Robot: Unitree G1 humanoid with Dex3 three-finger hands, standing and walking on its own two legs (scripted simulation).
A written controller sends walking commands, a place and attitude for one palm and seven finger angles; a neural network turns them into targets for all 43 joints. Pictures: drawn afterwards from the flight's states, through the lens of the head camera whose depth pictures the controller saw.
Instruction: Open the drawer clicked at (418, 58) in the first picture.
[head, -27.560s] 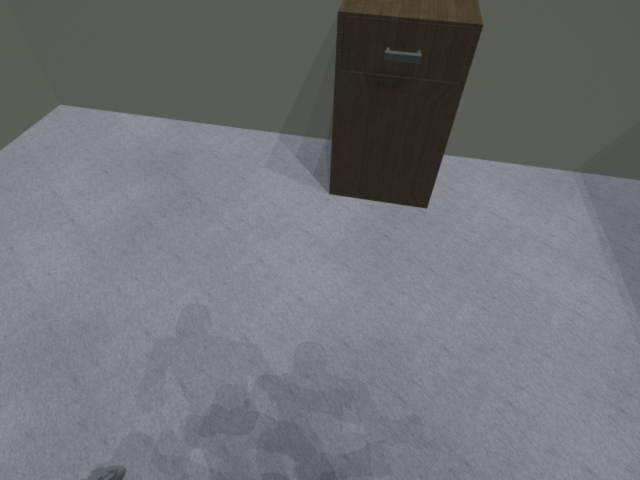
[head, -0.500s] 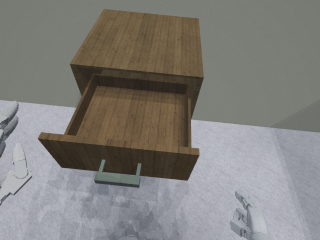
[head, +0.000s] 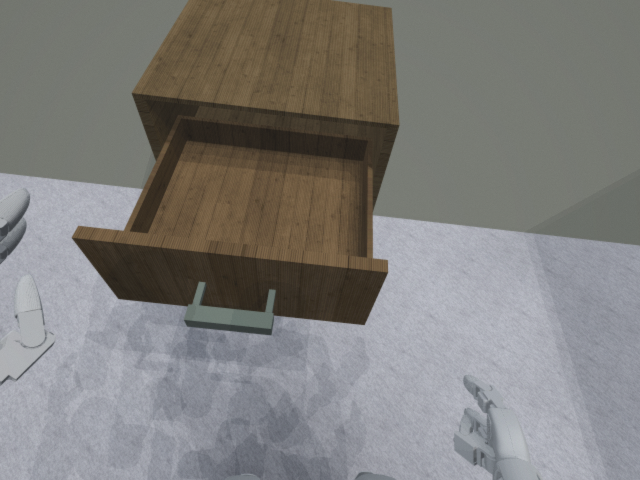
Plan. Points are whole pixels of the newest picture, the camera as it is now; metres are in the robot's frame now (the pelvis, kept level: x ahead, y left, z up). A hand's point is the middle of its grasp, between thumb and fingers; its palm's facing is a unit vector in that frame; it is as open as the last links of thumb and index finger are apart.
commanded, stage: step back with the hand held close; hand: left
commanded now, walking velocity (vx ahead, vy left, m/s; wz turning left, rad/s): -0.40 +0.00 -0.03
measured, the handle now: (233, 306) +0.35 +0.14 -0.07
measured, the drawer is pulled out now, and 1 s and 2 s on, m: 0.30 0.30 0.30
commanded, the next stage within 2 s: stop stepping back and stand still in 0.14 s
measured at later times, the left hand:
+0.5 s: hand out of the picture +0.08 +0.17 +0.16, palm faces +0.29 -0.82 -0.50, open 7.4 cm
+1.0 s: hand out of the picture +0.03 +0.18 +0.16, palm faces +0.38 -0.82 -0.42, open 7.4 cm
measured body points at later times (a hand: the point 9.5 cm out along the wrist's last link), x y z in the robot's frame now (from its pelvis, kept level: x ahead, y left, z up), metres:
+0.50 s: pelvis -0.12 -0.06 +0.01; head -0.09 -0.06 +0.45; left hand +0.06 +0.21 +0.18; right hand +0.03 -0.33 -0.08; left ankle -0.17 +0.06 -0.73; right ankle -0.11 -0.14 -0.73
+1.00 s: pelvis -0.15 -0.06 +0.00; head -0.15 -0.05 +0.45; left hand +0.01 +0.22 +0.18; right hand +0.00 -0.27 -0.09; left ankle -0.18 +0.07 -0.73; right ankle -0.11 -0.14 -0.73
